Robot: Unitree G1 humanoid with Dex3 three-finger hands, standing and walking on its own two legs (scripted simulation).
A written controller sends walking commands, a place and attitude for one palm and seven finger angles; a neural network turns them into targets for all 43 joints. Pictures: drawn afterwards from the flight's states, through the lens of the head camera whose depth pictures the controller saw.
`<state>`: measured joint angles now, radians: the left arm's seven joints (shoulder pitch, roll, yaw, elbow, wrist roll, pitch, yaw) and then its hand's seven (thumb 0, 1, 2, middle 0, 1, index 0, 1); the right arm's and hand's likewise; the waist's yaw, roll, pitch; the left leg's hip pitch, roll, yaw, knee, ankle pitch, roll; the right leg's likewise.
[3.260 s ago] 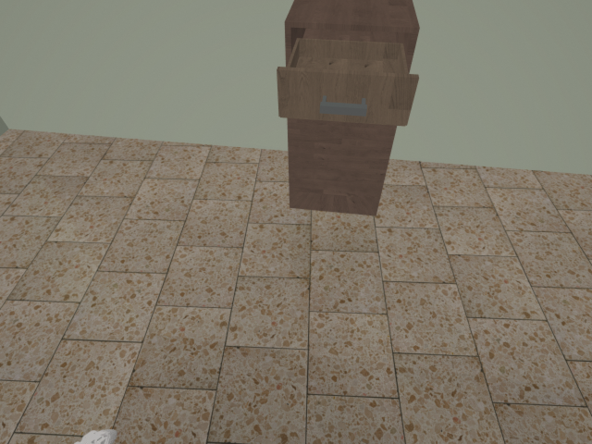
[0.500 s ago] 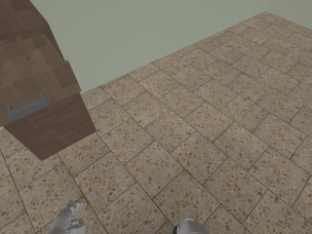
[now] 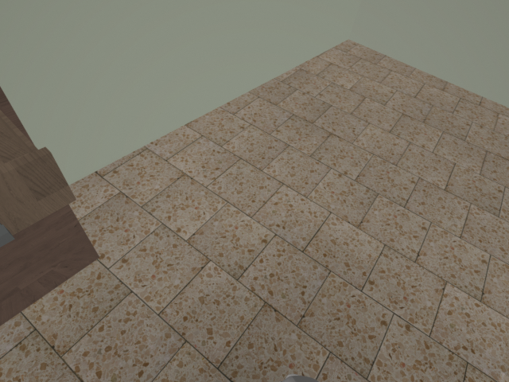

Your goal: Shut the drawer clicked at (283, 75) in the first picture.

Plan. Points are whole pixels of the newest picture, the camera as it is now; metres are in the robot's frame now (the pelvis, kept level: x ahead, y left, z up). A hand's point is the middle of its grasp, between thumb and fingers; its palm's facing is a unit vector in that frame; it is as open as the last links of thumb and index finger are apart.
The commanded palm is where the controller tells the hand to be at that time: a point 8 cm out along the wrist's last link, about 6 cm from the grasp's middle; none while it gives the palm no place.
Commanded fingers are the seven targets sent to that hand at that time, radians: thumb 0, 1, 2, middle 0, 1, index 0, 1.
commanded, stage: walk to a spot facing it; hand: left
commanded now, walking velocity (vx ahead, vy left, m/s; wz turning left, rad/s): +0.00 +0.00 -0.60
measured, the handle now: out of the picture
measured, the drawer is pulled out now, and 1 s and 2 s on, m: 0.30 0.30 0.30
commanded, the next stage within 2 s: turn to face it in 0.28 s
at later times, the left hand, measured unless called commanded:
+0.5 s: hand (190, 343) +0.21 +0.12 -0.15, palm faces -0.26 -0.93 -0.26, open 7.4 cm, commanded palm none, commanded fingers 0.00 0.90 0.90 -0.20 -0.30 -0.20 -0.30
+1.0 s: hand out of the picture +0.11 +0.21 -0.17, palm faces +0.02 -0.98 -0.21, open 7.4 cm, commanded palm none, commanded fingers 0.00 0.90 0.90 -0.20 -0.30 -0.20 -0.30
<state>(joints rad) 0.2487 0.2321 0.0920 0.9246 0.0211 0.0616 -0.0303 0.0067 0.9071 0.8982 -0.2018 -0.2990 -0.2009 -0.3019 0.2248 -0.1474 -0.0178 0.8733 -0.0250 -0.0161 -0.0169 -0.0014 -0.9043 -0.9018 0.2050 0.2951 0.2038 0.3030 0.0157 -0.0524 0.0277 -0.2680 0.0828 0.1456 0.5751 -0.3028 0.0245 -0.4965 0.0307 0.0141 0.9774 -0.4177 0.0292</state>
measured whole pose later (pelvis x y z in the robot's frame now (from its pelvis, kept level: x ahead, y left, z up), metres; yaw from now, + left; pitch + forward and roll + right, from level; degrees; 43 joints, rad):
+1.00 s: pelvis +0.04 +0.00 +0.01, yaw -2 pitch +1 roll -3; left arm 0.21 0.23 0.10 0.97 0.01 0.06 0.02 0.01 0.91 0.90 -0.20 -0.30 -0.20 -0.30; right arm 0.27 -0.14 -0.06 0.98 -0.02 0.01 -0.01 0.00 -0.91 -0.90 0.21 0.30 0.21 0.30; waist -0.02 -0.03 0.05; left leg -0.29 0.00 0.04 0.47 -0.19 0.07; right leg -0.47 -0.07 -0.01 1.05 -0.38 0.08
